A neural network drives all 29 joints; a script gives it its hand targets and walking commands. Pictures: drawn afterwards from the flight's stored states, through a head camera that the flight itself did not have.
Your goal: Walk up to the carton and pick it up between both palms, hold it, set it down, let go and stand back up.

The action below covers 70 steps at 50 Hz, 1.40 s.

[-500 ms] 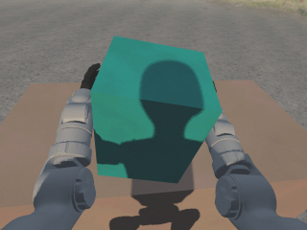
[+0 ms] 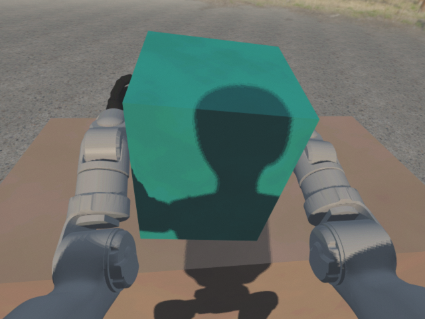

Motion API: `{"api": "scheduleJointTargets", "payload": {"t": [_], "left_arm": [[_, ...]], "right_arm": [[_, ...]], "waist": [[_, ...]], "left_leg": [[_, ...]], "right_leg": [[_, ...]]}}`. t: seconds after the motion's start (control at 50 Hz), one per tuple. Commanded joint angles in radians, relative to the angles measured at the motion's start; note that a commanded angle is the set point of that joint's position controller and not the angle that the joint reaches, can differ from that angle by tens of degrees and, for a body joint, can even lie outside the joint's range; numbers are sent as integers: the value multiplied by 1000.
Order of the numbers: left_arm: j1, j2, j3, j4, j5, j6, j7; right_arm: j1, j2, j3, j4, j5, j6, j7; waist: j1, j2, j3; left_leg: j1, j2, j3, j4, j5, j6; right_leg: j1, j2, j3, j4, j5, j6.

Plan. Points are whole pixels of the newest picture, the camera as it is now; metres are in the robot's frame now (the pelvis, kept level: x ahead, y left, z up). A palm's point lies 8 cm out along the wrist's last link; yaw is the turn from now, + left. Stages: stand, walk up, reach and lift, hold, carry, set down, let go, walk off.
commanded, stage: reach and lift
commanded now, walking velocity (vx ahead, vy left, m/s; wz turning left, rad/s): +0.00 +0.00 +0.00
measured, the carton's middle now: (207, 145) +0.37 -0.01 +0.21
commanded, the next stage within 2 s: hold in 1.20 s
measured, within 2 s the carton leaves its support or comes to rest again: neither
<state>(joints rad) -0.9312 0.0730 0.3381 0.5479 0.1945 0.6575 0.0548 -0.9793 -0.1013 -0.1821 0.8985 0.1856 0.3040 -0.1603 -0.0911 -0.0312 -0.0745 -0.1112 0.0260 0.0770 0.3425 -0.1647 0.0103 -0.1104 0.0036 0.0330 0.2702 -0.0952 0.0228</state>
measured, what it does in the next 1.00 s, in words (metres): stands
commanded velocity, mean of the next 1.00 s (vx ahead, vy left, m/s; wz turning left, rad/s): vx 0.00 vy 0.00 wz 0.00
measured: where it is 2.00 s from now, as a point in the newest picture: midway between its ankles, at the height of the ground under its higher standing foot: outside the picture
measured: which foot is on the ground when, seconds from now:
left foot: down 0.00-1.00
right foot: down 0.00-1.00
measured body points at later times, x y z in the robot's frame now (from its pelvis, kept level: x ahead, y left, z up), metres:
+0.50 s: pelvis +0.00 +0.00 +0.00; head -0.07 +0.02 +0.44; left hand +0.40 +0.15 +0.27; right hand +0.40 -0.17 +0.28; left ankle +0.02 +0.11 -0.75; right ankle +0.04 -0.13 -0.75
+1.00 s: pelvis +0.00 +0.00 +0.00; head -0.07 +0.02 +0.44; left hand +0.41 +0.15 +0.29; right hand +0.41 -0.17 +0.29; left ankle +0.02 +0.11 -0.75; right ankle +0.04 -0.13 -0.75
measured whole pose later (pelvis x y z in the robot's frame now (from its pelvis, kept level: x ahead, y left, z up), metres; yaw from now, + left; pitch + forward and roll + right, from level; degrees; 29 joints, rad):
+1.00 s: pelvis +0.00 +0.00 +0.00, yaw +0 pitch -4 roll -1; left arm -1.05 0.09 0.34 0.52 0.20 0.84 0.09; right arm -1.12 -0.19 -0.11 0.90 0.28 0.50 -0.17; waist -0.08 -0.03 -0.11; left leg -0.11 0.03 0.08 0.35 -0.17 0.01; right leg -0.11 0.00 0.03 0.27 -0.10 0.02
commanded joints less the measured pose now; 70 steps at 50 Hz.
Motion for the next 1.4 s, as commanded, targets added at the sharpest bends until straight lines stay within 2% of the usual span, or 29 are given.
{"api": "scheduleJointTargets", "payload": {"t": [0.0, 0.02, 0.1, 0.18, 0.22, 0.26, 0.34, 0.42, 0.44, 0.54, 0.56, 0.6, 0.62, 0.64, 0.72, 0.76, 0.8, 0.84, 0.88, 0.94, 0.98, 1.08, 1.1, 1.18, 1.28, 1.38], "left_arm": [[-733, -574, -340, -164, -43, 5, -70], [-726, -581, -346, -172, -43, 18, -66], [-749, -587, -372, -219, -67, 50, -54], [-774, -575, -349, -196, -54, 77, -56], [-783, -578, -349, -185, -58, 88, -59], [-810, -577, -345, -194, -62, 92, -61], [-855, -589, -361, -214, -86, 98, -61], [-846, -578, -338, -167, -72, 113, -69], [-842, -577, -327, -147, -68, 118, -73], [-877, -571, -320, -133, -69, 123, -81], [-869, -566, -313, -128, -69, 123, -83], [-883, -567, -315, -138, -72, 121, -87], [-881, -559, -308, -124, -72, 123, -88], [-887, -562, -308, -115, -71, 124, -91], [-903, -562, -303, -95, -77, 125, -100], [-904, -577, -317, -107, -85, 125, -97], [-908, -569, -306, -95, -85, 124, -98], [-923, -561, -304, -90, -84, 123, -101], [-928, -566, -300, -90, -89, 125, -102], [-932, -565, -307, -91, -98, 125, -102], [-934, -561, -300, -79, -89, 127, -103], [-934, -554, -290, -75, -91, 134, -109], [-934, -558, -293, -88, -100, 134, -108], [-932, -567, -318, -120, -115, 142, -108], [-934, -577, -330, -143, -129, 154, -112], [-949, -572, -321, -115, -130, 158, -120]], "right_arm": [[-918, 546, 473, -297, 233, -1, 146], [-914, 532, 471, -299, 244, 8, 146], [-976, 542, 510, -370, 293, 37, 141], [-999, 545, 497, -350, 303, 70, 139], [-987, 537, 474, -317, 299, 87, 138], [-997, 545, 477, -307, 310, 100, 141], [-1006, 545, 461, -301, 317, 118, 144], [-1015, 535, 445, -276, 317, 135, 142], [-1030, 540, 449, -283, 322, 139, 141], [-1046, 537, 435, -268, 325, 152, 139], [-1046, 537, 439, -273, 327, 154, 139], [-1035, 545, 434, -262, 329, 158, 137], [-1053, 544, 437, -272, 334, 160, 136], [-1040, 532, 424, -249, 329, 164, 136], [-1069, 533, 420, -259, 333, 168, 132], [-1078, 530, 425, -282, 344, 167, 130], [-1089, 540, 434, -282, 350, 172, 129], [-1073, 541, 423, -257, 342, 178, 128], [-1104, 545, 428, -283, 350, 178, 126], [-1101, 540, 432, -287, 360, 184, 124], [-1092, 535, 425, -264, 359, 190, 123], [-1095, 542, 429, -273, 368, 202, 118], [-1111, 545, 441, -302, 379, 201, 117], [-1107, 545, 466, -339, 402, 213, 106], [-1101, 545, 465, -359, 415, 235, 94], [-1093, 542, 442, -327, 397, 253, 91]], "waist": [[147, 82, -455], [136, 95, -453], [150, 82, -505], [155, 69, -459], [141, 85, -423], [148, 88, -427], [133, 103, -457], [132, 95, -433], [143, 86, -428], [135, 97, -435], [144, 90, -441], [135, 94, -453], [145, 91, -457], [134, 100, -436], [132, 96, -444], [127, 110, -466], [137, 100, -469], [130, 95, -452], [135, 92, -470], [131, 103, -478], [129, 113, -459], [131, 103, -460], [135, 102, -486], [124, 110, -507], [105, 110, -495], [90, 113, -438]], "left_leg": [[174, -39, -79, -2, 312, -43], [183, -34, -83, 0, 331, -50], [189, -39, -85, 23, 358, -47], [130, -42, -83, 2, 265, -36], [100, -39, -85, -12, 221, -40], [87, -39, -84, -15, 207, -40], [80, -35, -91, -15, 207, -50], [58, -36, -90, -15, 192, -47], [51, -38, -89, -15, 185, -42], [34, -36, -91, -19, 171, -42], [32, -39, -87, -20, 167, -40], [35, -40, -90, -16, 173, -41], [33, -40, -90, -16, 174, -38], [29, -35, -92, -21, 169, -42], [13, -35, -94, -23, 156, -39], [26, -32, -99, -13, 189, -47], [26, -37, -96, -11, 181, -41], [17, -35, -96, -15, 165, -41], [12, -35, -96, -17, 163, -40], [18, -33, -100, -10, 196, -44], [9, -32, -102, -13, 171, -45], [-1, -34, -101, -15, 172, -41], [7, -34, -99, -12, 181, -41], [33, -36, -103, 6, 245, -48], [25, -36, -105, 4, 236, -51], [-23, -32, -105, -24, 157, -48]], "right_leg": [[99, 83, -78, -15, 55, -11], [99, 86, -78, -15, 65, -13], [104, 91, -68, -13, 86, -10], [98, 88, -63, -13, 34, -10], [95, 85, -60, -13, 16, -13], [94, 87, -57, -11, 8, -12], [100, 89, -53, 0, 15, -16], [106, 89, -48, -3, 11, -14], [108, 89, -45, -4, 5, -13], [120, 90, -43, 1, 4, -13], [124, 90, -40, 1, 4, -14], [130, 87, -38, 4, 21, -10], [130, 89, -36, 2, 15, -12], [125, 89, -39, 3, 13, -14], [135, 90, -34, 4, 5, -15], [142, 95, -33, 9, 29, -16], [138, 92, -29, 3, 27, -14], [138, 92, -30, 5, 20, -14], [147, 94, -31, 5, 16, -14], [147, 97, -26, 7, 34, -17], [140, 95, -24, 3, 19, -18], [154, 96, -22, 5, 31, -15], [164, 97, -20, 7, 42, -17], [168, 103, -17, 10, 82, -17], [172, 104, -14, 10, 89, -16], [168, 103, -11, 7, 49, -21]]}}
